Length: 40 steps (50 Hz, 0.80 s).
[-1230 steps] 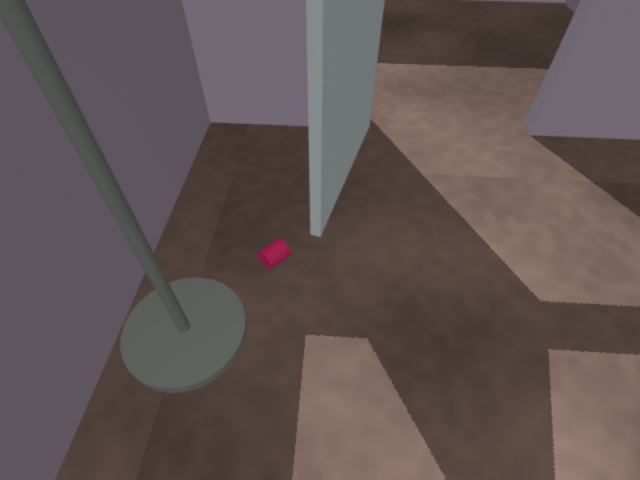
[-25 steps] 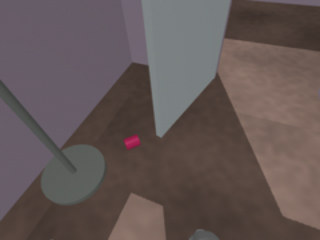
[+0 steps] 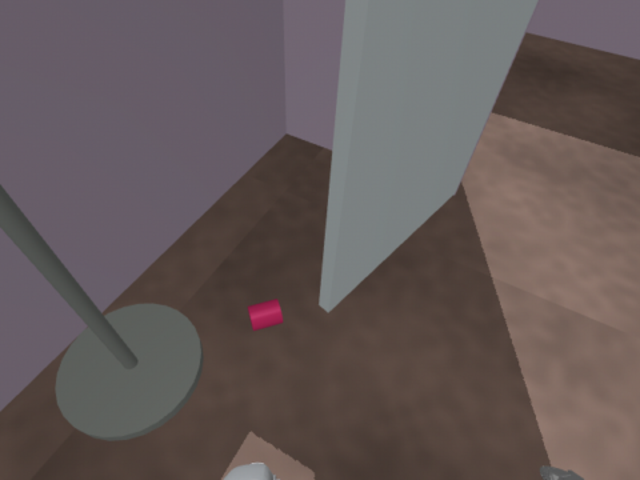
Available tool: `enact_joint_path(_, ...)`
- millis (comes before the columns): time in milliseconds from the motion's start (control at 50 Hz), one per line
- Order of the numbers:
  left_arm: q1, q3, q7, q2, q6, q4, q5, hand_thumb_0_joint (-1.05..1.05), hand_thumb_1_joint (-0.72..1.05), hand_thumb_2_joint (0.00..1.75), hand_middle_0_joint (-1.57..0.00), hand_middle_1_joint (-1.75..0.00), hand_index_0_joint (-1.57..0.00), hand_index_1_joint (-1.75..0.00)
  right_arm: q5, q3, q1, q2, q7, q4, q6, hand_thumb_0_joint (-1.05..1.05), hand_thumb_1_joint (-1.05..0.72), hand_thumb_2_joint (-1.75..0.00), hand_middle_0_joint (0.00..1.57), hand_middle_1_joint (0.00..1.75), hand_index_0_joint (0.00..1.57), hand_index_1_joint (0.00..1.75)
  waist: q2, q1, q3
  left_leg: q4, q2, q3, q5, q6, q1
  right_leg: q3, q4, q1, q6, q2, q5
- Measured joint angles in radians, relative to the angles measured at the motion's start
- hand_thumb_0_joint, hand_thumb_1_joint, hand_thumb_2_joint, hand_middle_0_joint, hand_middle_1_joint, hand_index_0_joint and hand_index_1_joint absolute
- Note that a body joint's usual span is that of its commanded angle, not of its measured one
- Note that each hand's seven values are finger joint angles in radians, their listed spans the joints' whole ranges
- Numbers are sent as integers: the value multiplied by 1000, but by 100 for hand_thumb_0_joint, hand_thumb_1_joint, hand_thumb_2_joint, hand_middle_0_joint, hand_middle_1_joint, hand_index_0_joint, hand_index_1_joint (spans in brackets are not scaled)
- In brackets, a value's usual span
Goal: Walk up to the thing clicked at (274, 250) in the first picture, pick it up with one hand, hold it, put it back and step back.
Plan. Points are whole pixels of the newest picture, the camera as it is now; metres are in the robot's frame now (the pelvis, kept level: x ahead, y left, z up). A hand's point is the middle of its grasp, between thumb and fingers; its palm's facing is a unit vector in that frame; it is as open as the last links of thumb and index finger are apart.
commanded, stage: walk up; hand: left
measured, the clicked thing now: (265, 314) +0.70 +0.19 -0.71
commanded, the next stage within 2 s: none
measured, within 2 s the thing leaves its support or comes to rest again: neither
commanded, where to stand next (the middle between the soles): +0.24 +0.00 m, yaw -1 degrees
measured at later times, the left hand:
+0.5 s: hand (154, 428) +0.20 +0.24 -0.12, palm faces -0.06 -0.89 -0.45, open 7.4 cm
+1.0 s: hand (160, 413) +0.23 +0.26 -0.15, palm faces -0.02 -0.95 -0.32, open 7.4 cm
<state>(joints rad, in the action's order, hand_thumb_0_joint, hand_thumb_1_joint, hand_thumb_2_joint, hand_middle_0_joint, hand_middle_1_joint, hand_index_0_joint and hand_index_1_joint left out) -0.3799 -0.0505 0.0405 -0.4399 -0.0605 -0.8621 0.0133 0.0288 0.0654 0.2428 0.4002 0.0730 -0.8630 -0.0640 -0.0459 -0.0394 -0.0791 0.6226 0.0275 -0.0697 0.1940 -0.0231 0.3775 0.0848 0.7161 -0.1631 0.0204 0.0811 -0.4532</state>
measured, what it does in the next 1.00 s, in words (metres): walks ahead: right foot, then left foot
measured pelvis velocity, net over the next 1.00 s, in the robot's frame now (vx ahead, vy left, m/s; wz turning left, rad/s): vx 0.16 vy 0.00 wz -0.01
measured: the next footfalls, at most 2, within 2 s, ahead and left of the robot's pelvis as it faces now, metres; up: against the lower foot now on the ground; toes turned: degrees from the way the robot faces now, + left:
right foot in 0.40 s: +0.24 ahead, -0.14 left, +0.00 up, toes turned -2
left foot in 0.78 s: +0.24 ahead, +0.12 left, +0.00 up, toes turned +1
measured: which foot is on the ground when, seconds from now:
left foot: down 0.00-0.42, up 0.44-0.76, down 0.78-1.00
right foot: down 0.00-0.00, up 0.02-0.38, down 0.40-1.00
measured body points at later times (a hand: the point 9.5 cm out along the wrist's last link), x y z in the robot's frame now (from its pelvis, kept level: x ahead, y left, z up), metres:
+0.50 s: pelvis +0.12 -0.03 +0.00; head +0.15 -0.07 +0.45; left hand +0.20 +0.29 -0.09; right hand +0.17 -0.35 -0.14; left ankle +0.09 +0.10 -0.68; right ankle +0.20 -0.14 -0.72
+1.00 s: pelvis +0.16 +0.00 +0.01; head +0.17 +0.02 +0.46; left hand +0.23 +0.30 -0.13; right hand +0.24 -0.31 -0.10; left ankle +0.20 +0.12 -0.72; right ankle +0.20 -0.14 -0.72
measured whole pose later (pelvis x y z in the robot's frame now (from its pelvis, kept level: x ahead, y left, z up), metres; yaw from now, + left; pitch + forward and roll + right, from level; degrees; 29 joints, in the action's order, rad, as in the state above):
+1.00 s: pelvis +0.16 +0.00 +0.01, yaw +0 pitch -3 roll -1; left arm -0.18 -0.01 0.02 -0.39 -0.01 -1.02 0.00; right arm 0.01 0.00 0.16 0.36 0.03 -1.01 -0.01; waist -0.03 -0.01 -0.08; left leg 0.60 0.04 -0.01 0.26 0.01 0.29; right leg 0.02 0.56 -0.27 -0.01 0.03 -0.23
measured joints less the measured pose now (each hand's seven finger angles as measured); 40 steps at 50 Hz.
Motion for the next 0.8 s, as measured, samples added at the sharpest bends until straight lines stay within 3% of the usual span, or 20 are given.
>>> enact_joint_path(60, 18, 11, -8, 16, 20, -20, -1, 1, 90, 90, -21, -30, -21, -30, -13, -3, -3, -5, -9, 29, -15, 1, -91, -90, 20, 30, 21, 30, 9, 24, -8, 29, 7, -4, 53, -14, -27, -61, 285, -127, 20, -40, -38)
enact_joint_path(120, 41, 14, -4, 6, 20, -22, -5, 1, 90, 90, -21, -30, -21, -30, -24, -17, 18, -24, -20, 38, -19, 1, -91, -90, 20, 30, 21, 30, -6, 40, -14, -41, 3, -4, 41, -9, -93, -94, 367, -230, 22, -47, 21)
enact_joint_path(260, 61, -1, 14, 1, 20, -18, -4, 1, 90, 90, -21, -30, -21, -30, -19, -25, 77, -16, -22, 31, -8, 1, -90, -90, 20, 30, 21, 30, -11, 51, -10, -131, -13, -24, 59, -12, -201, -101, 179, -326, -19, 16, 152)
enact_joint_path(340, 71, -1, 10, 10, 17, -34, 1, 1, 90, 90, -21, -30, -21, -30, -16, -20, 93, 8, -25, 29, 6, 1, -90, -90, 20, 30, 21, 30, 21, 64, -8, -106, -8, -29, 105, 4, -218, -82, 14, -294, -25, 16, 202)
enact_joint_path(400, 83, -3, -7, 11, -2, -37, 2, 1, 90, 90, -21, -30, -21, -30, -22, -21, 93, 18, -32, 23, 26, 1, -90, -90, 20, 30, 21, 30, 46, 66, -14, -10, 6, -22, 177, 25, -194, -65, -116, -220, -19, -15, 294)
enact_joint_path(440, 105, -4, -20, 33, -13, -40, 5, 1, 90, 90, -21, -30, -21, -30, -30, -19, 69, 25, -41, 9, 45, 1, -90, -90, 20, 30, 21, 30, 97, 61, -38, 122, 37, 12, 232, 4, -151, -43, -90, -212, -11, -51, 271)
enact_joint_path(520, 124, 16, -20, 59, -13, -15, 1, 0, 90, 90, -21, -30, -21, -30, -26, -27, 37, 16, -48, -8, 66, 1, -91, -90, 20, 30, 21, 30, 103, 39, -48, 377, -20, 48, 335, -16, -33, -49, -82, -198, 8, -35, 237)
enact_joint_path(620, 114, 35, -26, 75, -12, -5, 3, 0, 90, 90, -21, -30, -21, -30, -23, -23, 17, 24, -42, -27, 68, 1, -91, -90, 20, 30, 21, 30, 118, 25, -31, 370, -3, 84, 233, -3, 46, -44, -156, -152, 2, -37, 258)
enact_joint_path(720, 117, 32, -30, 61, 5, -17, 9, 0, 90, 90, -21, -30, -21, -30, -18, -22, 1, 19, -43, -63, 67, 1, -91, -90, 20, 30, 21, 30, 99, 22, -18, 154, 22, 88, 181, 18, 12, -37, -144, -143, -6, -39, 237)
enact_joint_path(800, 149, 30, -31, 42, 34, -42, -2, 1, 90, 90, -21, -30, -21, -30, -14, -18, -11, 7, -52, -104, 57, 1, -91, -90, 20, 30, 21, 30, 56, 27, -13, 9, 0, 64, 58, 26, -61, -36, -42, -173, -28, -17, 175)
